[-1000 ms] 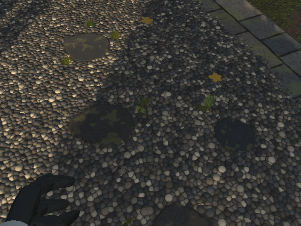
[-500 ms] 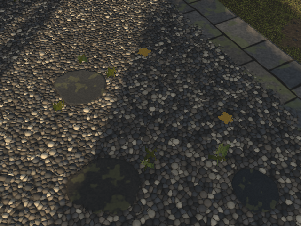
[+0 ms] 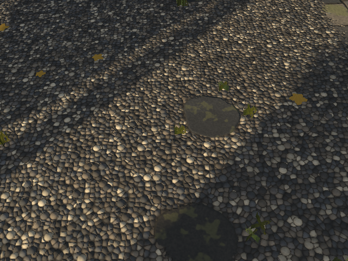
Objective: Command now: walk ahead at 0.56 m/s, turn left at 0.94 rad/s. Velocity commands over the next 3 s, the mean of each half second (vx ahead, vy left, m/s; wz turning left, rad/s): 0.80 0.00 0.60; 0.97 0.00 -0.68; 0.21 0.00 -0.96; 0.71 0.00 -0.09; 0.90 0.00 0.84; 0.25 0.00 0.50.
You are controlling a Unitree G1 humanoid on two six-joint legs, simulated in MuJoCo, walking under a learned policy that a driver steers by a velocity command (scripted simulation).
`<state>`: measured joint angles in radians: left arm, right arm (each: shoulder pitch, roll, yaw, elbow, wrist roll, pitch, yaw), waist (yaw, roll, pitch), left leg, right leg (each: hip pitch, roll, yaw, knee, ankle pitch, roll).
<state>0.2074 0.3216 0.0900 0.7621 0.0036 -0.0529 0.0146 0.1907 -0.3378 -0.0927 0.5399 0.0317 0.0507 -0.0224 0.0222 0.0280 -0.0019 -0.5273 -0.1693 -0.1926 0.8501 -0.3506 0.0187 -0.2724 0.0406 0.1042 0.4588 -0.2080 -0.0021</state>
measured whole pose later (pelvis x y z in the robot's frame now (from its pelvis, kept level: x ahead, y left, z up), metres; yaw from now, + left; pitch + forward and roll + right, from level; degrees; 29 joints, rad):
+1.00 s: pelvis +0.65 +0.24 -0.03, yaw -5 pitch -1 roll -1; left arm 0.38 0.32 0.08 0.87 0.01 0.00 -0.01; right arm 0.13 -0.21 0.02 0.71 -0.06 -0.09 0.00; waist 0.05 0.00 0.05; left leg -0.40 0.03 -0.09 1.45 -0.34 -0.02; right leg -0.33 0.23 -0.06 0.65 -0.29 -0.23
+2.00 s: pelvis +1.05 +0.16 -0.02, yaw -36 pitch +3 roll +0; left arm 0.44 0.28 0.04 0.79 0.05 -0.09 0.01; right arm 0.18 -0.31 -0.07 0.73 -0.04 0.04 0.10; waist 0.03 0.01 -0.03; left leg -0.72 0.03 0.09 0.83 -0.10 0.06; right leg 0.25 -0.01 -0.17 0.13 -0.43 0.02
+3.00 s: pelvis +1.70 -0.08 -0.01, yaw +6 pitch +1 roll +0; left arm 0.18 0.33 0.04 0.78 -0.02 -0.03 0.00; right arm 0.03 -0.26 -0.02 0.60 -0.02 0.00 0.02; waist 0.04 -0.01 0.08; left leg -0.44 -0.04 -0.01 0.56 -0.14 0.05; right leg -0.35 -0.06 -0.03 0.99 -0.60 0.05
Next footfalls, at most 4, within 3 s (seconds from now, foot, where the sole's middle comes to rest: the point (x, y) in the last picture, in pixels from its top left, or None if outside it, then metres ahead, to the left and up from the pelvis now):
0.42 left None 0.26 0.26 -0.78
0.86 right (133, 208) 0.72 0.24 -0.78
1.24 left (127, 137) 1.10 0.31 -0.78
1.62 right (147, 182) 0.84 0.19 -0.78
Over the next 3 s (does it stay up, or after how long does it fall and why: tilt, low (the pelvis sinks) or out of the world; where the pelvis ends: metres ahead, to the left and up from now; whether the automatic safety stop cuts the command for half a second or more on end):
stays up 1.70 -0.08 -0.01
